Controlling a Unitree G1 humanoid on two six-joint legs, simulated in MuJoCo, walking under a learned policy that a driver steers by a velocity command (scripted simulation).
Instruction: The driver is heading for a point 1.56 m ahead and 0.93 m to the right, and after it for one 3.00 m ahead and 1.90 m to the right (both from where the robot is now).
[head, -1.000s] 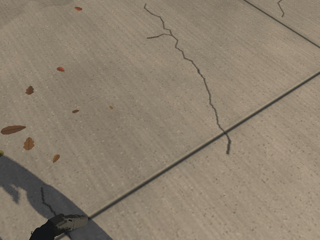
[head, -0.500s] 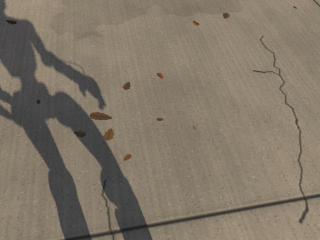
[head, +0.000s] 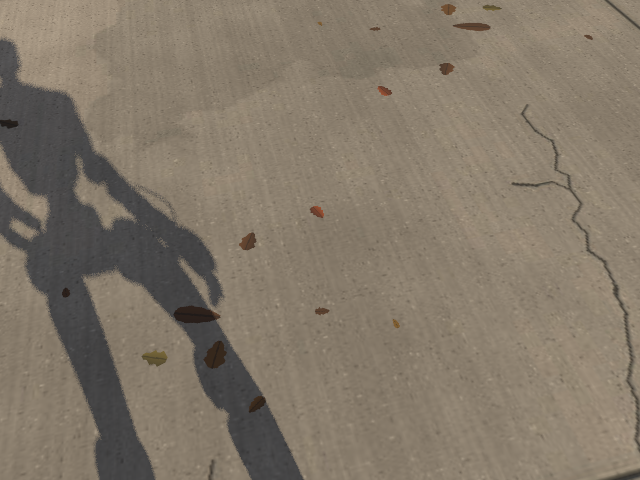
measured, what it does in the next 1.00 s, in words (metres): walks ahead, turning right: right foot, then left foot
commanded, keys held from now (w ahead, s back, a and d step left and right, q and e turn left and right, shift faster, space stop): w+e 0.70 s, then e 0.30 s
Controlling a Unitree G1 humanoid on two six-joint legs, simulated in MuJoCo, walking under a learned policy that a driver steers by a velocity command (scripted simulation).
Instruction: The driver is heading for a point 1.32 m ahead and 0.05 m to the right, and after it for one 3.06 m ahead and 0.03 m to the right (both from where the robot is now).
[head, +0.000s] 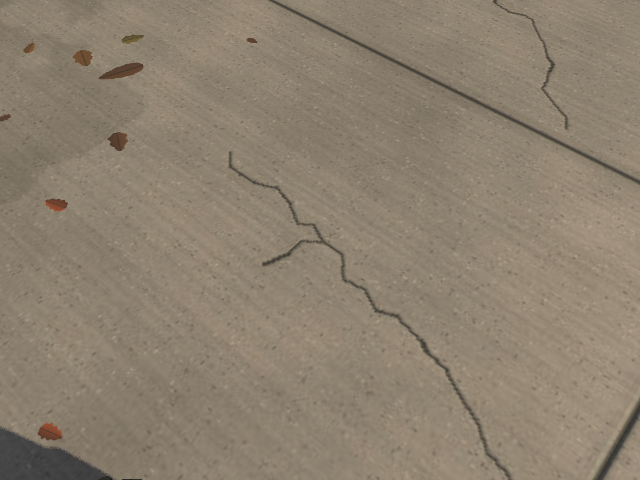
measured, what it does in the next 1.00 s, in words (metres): steps on the spot, turning right: left foot, then right foot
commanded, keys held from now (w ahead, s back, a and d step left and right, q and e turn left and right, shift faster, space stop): e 0.34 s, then no key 0.66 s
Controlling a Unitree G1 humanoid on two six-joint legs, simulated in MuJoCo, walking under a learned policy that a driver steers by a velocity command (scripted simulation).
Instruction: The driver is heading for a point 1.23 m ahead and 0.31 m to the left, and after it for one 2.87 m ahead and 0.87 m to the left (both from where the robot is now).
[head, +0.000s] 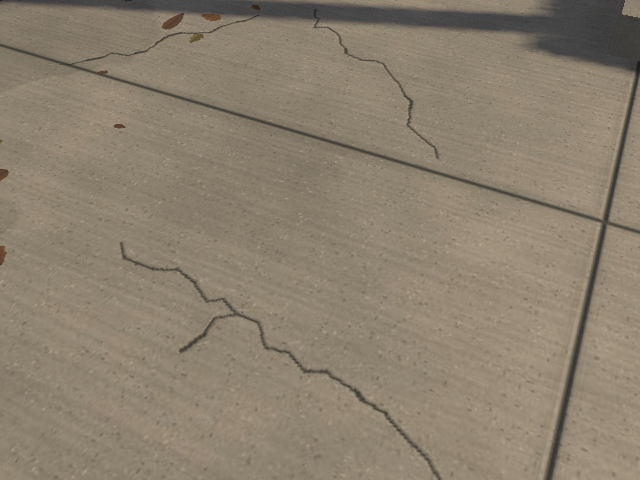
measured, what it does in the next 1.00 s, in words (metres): walks ahead: right foot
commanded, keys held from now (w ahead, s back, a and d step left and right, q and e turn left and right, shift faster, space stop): no key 0.08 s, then w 0.92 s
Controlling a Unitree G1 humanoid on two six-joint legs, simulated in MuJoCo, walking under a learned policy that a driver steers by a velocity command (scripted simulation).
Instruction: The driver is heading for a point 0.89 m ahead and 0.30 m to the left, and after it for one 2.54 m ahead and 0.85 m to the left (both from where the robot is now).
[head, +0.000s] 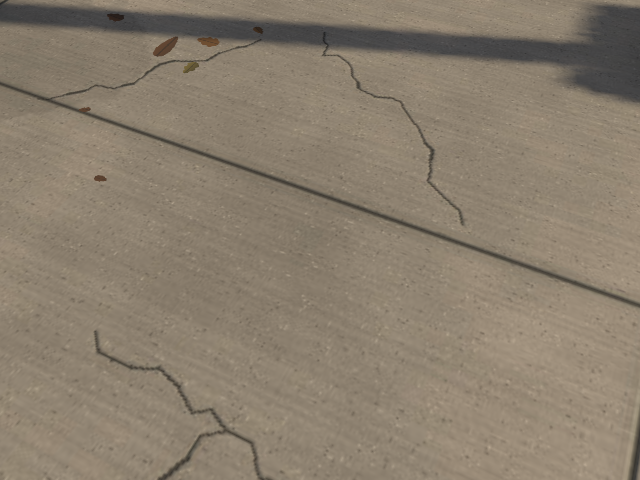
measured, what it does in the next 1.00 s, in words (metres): walks ahead, turning left: left foot, then right foot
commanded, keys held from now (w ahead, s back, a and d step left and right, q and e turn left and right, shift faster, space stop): w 0.40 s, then w+q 0.60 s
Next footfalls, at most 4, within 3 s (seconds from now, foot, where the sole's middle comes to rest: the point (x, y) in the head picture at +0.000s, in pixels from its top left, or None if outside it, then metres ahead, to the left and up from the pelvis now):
0.36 left None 0.38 0.10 -0.78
0.90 right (365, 389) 0.68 -0.06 -0.78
1.42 left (239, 326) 0.85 0.23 -0.78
2.00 right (255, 256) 1.07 0.21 -0.78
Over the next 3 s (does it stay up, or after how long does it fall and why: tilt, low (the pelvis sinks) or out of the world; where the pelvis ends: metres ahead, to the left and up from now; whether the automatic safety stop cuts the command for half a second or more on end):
stays up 0.91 0.18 0.00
